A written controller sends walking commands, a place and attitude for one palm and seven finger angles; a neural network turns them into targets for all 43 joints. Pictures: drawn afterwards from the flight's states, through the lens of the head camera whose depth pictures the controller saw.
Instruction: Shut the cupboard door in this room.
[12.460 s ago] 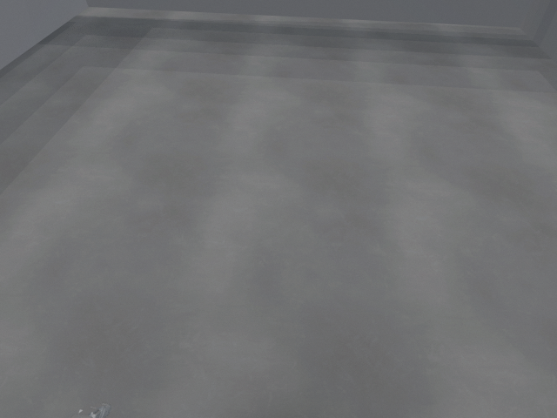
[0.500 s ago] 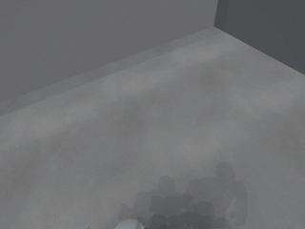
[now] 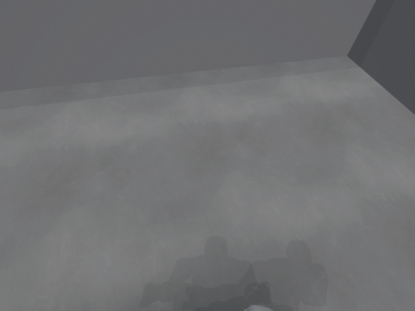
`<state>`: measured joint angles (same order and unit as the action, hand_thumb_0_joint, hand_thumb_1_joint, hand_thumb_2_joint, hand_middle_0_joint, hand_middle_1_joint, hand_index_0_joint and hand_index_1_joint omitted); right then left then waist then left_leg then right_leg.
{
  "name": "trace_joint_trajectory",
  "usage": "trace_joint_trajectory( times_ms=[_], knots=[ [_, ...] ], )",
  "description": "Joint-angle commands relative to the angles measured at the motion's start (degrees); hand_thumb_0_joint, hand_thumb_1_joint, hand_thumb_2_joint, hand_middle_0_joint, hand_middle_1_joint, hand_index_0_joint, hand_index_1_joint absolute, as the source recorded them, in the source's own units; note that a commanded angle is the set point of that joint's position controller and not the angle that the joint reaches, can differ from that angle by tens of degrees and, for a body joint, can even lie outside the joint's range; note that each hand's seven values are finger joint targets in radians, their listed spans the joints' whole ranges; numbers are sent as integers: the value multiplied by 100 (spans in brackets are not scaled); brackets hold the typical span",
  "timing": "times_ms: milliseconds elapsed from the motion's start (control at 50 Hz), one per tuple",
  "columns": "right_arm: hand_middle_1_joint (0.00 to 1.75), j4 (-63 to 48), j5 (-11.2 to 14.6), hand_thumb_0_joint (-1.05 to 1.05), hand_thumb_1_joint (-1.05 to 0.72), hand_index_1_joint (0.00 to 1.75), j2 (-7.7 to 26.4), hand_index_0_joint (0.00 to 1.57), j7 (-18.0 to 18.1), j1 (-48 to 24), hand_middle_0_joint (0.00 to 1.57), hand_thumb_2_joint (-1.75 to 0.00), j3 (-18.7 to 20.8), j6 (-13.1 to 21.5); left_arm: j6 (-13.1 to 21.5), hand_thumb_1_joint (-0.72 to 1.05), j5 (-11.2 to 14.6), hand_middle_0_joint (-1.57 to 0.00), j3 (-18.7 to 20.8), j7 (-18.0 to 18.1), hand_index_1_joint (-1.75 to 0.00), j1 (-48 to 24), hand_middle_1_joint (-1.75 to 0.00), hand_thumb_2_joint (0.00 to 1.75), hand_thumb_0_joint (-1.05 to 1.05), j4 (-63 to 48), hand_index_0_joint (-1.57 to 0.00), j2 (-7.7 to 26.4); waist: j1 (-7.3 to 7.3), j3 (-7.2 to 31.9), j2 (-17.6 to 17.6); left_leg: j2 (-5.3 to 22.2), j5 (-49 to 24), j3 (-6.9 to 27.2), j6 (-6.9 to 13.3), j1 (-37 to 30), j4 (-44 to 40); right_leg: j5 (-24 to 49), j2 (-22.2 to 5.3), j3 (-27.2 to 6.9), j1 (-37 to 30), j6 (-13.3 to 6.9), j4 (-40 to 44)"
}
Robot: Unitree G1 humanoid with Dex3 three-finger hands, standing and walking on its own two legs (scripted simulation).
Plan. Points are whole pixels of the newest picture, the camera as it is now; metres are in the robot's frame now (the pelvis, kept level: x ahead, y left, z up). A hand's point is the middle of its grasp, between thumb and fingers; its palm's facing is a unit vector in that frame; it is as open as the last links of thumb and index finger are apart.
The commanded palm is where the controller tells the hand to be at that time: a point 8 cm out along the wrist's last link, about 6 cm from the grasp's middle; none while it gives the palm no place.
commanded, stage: turn or walk to find it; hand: left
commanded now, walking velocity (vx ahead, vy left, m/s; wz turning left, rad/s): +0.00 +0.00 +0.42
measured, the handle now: out of the picture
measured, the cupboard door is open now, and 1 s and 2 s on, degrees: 78 78 78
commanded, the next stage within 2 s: none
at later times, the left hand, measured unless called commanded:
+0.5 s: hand out of the picture +0.01 +0.14 -0.15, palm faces +0.23 -0.94 -0.26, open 7.4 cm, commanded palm none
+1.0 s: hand out of the picture -0.07 +0.21 -0.16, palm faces +0.44 -0.86 -0.26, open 7.4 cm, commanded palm none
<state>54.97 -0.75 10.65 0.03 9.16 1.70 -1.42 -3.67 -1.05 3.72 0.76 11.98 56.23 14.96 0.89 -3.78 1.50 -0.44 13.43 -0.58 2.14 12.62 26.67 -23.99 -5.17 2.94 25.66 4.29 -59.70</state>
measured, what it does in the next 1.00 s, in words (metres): steps on the spot, turning left: right foot, then left foot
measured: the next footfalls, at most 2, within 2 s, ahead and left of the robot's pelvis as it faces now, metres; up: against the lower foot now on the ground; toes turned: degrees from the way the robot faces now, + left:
right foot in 0.24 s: +0.04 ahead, -0.15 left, +0.00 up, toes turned +2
left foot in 0.68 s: -0.05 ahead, +0.10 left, +0.00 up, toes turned +22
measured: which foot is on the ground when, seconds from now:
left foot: down 0.00-0.24, up 0.26-0.66, down 0.68-1.00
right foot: up 0.00-0.22, down 0.24-0.68, up 0.70-1.00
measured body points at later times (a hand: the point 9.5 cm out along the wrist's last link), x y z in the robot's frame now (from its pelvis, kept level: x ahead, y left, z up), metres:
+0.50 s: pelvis -0.02 -0.05 +0.00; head +0.01 -0.07 +0.45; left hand +0.00 +0.19 -0.13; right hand +0.06 -0.30 -0.16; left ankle -0.08 +0.10 -0.66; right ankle +0.00 -0.15 -0.74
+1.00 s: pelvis -0.06 -0.02 +0.00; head -0.04 +0.00 +0.45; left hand -0.10 +0.25 -0.14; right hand +0.12 -0.21 -0.14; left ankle -0.09 +0.08 -0.74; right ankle +0.00 -0.16 -0.69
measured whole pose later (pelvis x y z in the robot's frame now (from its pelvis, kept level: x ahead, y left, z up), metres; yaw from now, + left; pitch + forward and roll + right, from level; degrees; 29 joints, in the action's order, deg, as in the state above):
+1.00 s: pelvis -0.06 -0.02 +0.00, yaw +25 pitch -1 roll -1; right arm 54.5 -1.0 11.0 -0.2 9.4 2.1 -1.7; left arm -3.5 -0.8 3.3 0.9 9.9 54.6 14.2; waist 0.0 -3.6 0.3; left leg -0.9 12.5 2.1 1.3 12.6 26.0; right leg -25.2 -4.2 2.0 23.4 4.7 -52.7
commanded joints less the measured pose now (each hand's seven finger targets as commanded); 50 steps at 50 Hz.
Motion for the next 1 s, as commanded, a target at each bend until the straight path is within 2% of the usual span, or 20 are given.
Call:
trace_joint_trajectory(
  times_ms=[0,100,180,200,220,240,280,320,440,540,580,620,640,660,680,700,720,760,800,980],
  knots=[
    [30,-247,-39,0,-90,30,1200,20,84,410,20,-90,360,97,179,90,32,-20,43,15,-30,-280,-30,90,0,-561,-20,281,-279,466,-878,1432,-2238,1465,775,-722,-806,-74,5,-156,352,75,381],
    [30,-326,-81,0,-90,30,1242,20,62,307,20,-90,422,33,214,90,58,-20,14,33,-30,-285,-30,90,0,-669,-20,183,-254,515,-1080,1319,-2098,1806,762,-354,-654,-172,232,-73,-332,-5,1544],
    [30,-414,-25,0,-90,30,1136,20,30,145,20,-90,446,6,320,90,73,-20,47,70,-30,370,-30,90,0,-539,-20,312,79,736,-836,896,-1539,1753,387,440,-61,1133,257,4,-1825,-79,3574],
    [30,-462,26,0,-90,30,872,20,-2,212,20,-90,415,10,383,90,10,-20,105,102,-30,522,-30,90,0,-532,-20,636,135,796,28,451,-483,1304,44,1189,616,1141,-485,-666,-2525,-265,4176],
    [30,-614,31,0,-90,30,518,20,-33,229,20,-90,350,9,420,90,-65,-20,204,135,-30,474,-30,90,0,-581,-20,1119,141,568,1461,-362,1487,405,-362,2164,1850,1546,-1893,-2079,-2694,-889,4465],
    [30,-583,-40,0,-90,30,841,20,-12,172,20,-90,437,-85,398,90,-2,-20,207,133,-30,405,-30,90,0,-696,-20,1121,187,538,1281,-173,1902,592,-347,1937,2976,1191,-2280,-2120,-1762,-1271,4636],
    [30,-414,-63,0,-90,30,838,20,-69,150,20,-90,480,-198,373,90,6,-20,149,127,-30,-211,-30,90,0,-824,-20,795,-91,-119,780,24,1310,653,-328,1926,4151,378,-1711,-1563,-814,-1159,4773],
    [30,-226,-69,0,-90,30,721,20,-116,518,20,-90,455,-196,406,90,0,-20,77,126,-30,-520,-30,90,0,-888,-20,507,-310,4,661,132,777,439,-446,1888,4355,1202,-1276,-683,-1052,-982,4460],
    [30,-242,-39,0,-90,30,636,20,-100,124,20,-90,360,-176,442,90,-42,-20,101,118,-30,250,-30,90,0,-591,-20,634,43,225,818,212,1056,109,-633,1781,3410,2611,-1396,-318,-1896,-1131,4125],
    [30,-314,29,0,-90,30,549,20,-75,-216,20,-90,249,-95,398,90,-80,-20,176,104,-30,549,-30,90,0,-395,-20,888,244,466,967,182,1462,-232,-563,1214,2005,3538,-1559,-221,-2216,-1277,3738],
    [30,-302,48,0,-90,30,553,20,-57,-92,20,-90,228,-44,373,90,-78,-20,200,102,-30,507,-30,90,0,-347,-20,939,161,614,1072,130,1272,-356,-508,875,1295,3790,-1555,-142,-2271,-1206,3468],
    [30,-200,38,0,-90,30,634,20,-52,260,20,-90,233,10,336,90,-25,-20,211,93,-30,310,-30,90,0,-328,-20,905,-74,751,895,143,272,-410,-441,32,46,3379,-1391,211,-1917,-840,2945],
    [30,-175,21,0,-90,30,904,20,-57,425,20,-90,283,66,293,90,35,-20,179,73,-30,356,-30,90,0,-369,-20,769,-199,845,169,425,-558,-93,-310,-821,-534,2653,-1155,471,-1189,-521,2333],
    [30,-203,-37,0,-90,30,1473,20,-40,601,20,-90,418,111,258,90,62,-20,128,39,-30,408,-30,90,0,-541,-20,414,-286,922,-1441,1820,-2197,1645,264,-1563,-691,309,-435,794,226,-92,1251],
    [30,-153,-23,0,-90,30,1760,20,-25,862,20,-90,472,46,225,90,11,-20,18,44,-30,45,-30,90,0,-716,-20,282,-459,773,-1703,2448,-3134,1996,830,-1211,-742,-1333,-188,474,515,-36,432],
    [30,-57,-41,0,-90,30,1612,20,55,869,20,-90,449,75,136,90,4,-20,34,101,-30,-286,-30,90,0,-691,-20,309,-521,673,-1866,2229,-2867,1974,814,-791,-836,-1187,-185,-14,498,-37,-5],
    [30,-123,-41,0,-90,30,1470,20,101,582,20,-90,406,57,127,90,25,-20,61,73,-30,-381,-30,90,0,-651,-20,373,-402,405,-1696,2044,-2396,1811,824,-550,-838,-846,-221,-122,621,-48,-295],
    [30,-269,-50,0,-90,30,1232,20,113,102,20,-90,305,86,160,90,11,-20,78,-5,-30,-160,-30,90,0,-453,-20,367,-163,240,-1033,1574,-2329,1307,685,-438,-796,-179,-166,-126,555,-12,-402],
    [30,-295,-27,0,-90,30,1233,20,107,86,20,-90,305,117,168,90,24,-20,64,-17,-30,-28,-30,90,0,-392,-20,345,-119,382,-907,1435,-2510,1120,659,-599,-786,14,-115,-109,457,38,-268],
    [30,-354,-73,0,-90,30,1272,20,62,265,20,-90,418,39,213,90,58,-20,9,23,-30,-301,-30,90,0,-674,-20,221,-254,508,-1110,1332,-2407,1693,758,-496,-597,-174,200,-70,-203,23,1410]
  ],
)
